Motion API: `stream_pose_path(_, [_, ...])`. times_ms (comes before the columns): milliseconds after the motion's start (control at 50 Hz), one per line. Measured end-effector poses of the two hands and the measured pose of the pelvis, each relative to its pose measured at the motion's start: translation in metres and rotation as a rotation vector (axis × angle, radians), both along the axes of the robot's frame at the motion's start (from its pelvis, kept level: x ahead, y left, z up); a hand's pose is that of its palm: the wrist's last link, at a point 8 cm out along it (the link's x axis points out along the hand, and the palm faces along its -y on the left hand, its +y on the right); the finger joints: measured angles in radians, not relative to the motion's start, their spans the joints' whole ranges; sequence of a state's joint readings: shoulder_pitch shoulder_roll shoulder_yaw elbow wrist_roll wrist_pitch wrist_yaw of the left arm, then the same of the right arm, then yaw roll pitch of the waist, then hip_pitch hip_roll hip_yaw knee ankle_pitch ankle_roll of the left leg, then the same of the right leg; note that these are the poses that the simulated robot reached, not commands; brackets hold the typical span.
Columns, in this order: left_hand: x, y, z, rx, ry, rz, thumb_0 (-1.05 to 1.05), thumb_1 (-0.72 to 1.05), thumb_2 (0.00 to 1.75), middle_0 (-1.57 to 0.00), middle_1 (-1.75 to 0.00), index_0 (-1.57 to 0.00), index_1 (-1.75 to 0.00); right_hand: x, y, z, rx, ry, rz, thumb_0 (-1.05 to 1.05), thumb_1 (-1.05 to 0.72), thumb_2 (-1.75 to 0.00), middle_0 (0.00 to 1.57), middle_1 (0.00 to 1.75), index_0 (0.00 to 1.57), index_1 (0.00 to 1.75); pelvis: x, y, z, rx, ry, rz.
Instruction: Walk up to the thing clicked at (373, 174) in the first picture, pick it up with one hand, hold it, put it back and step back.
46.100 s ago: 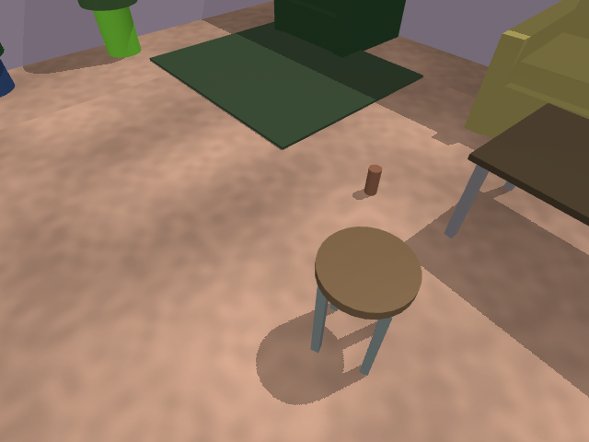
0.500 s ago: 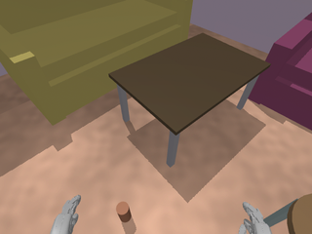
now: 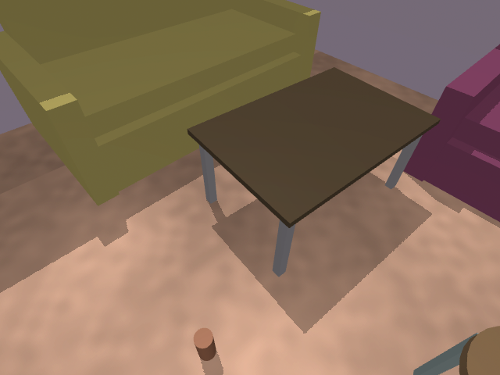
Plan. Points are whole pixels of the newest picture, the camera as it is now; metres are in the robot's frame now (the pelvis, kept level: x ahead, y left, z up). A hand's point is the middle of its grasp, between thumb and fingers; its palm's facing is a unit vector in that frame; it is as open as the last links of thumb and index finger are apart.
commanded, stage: stand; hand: left
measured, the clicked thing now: (205, 344) +0.38 +0.18 -0.69
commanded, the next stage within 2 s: step back in 1.80 s
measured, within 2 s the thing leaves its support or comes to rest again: neither
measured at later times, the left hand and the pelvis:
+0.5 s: hand out of the picture +0.03 +0.24 -0.14, palm faces +0.01 -0.94 -0.34, open 7.4 cm; pelvis -0.02 +0.00 +0.02, yaw +0 degrees
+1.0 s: hand out of the picture +0.06 +0.23 -0.14, palm faces -0.02 -0.94 -0.33, open 7.4 cm; pelvis -0.01 -0.01 +0.02, yaw +0 degrees
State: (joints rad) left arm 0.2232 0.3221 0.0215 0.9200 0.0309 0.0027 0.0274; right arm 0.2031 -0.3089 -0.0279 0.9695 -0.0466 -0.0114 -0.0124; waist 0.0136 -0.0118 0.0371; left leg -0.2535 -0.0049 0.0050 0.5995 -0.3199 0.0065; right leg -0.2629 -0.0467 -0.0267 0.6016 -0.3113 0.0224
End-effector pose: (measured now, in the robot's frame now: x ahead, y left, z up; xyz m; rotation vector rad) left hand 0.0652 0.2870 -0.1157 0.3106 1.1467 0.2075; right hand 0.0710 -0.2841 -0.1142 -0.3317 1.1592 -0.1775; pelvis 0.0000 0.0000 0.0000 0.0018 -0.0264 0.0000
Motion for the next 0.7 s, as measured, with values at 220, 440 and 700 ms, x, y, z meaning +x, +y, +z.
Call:
stream_pose_path(220, [-0.028,0.001,0.005,-0.012,0.077,0.035,0.01,0.91,0.90,-0.20,-0.30,-0.20,-0.30,-0.019,0.011,0.001,0.038,0.054,-0.022,0.00,-0.90,-0.90,0.20,0.30,0.20,0.30,-0.009,0.003,0.013,0.003,-0.043,0.002])
stream_pose_path(440, [-0.041,0.001,0.009,-0.010,0.094,0.045,0.01,0.91,0.90,-0.20,-0.30,-0.21,-0.30,-0.031,0.005,0.003,0.041,0.066,-0.032,0.00,-0.90,-0.90,0.20,0.30,0.20,0.30,-0.020,0.000,0.017,0.004,-0.050,0.004])
stream_pose_path(700, [-0.052,-0.003,0.008,-0.006,0.150,0.047,0.01,0.91,0.90,-0.20,-0.30,-0.21,-0.30,-0.046,-0.009,0.002,0.031,0.123,-0.047,0.00,-0.90,-0.90,0.20,0.30,0.20,0.30,-0.020,-0.006,0.017,0.001,-0.033,0.003])
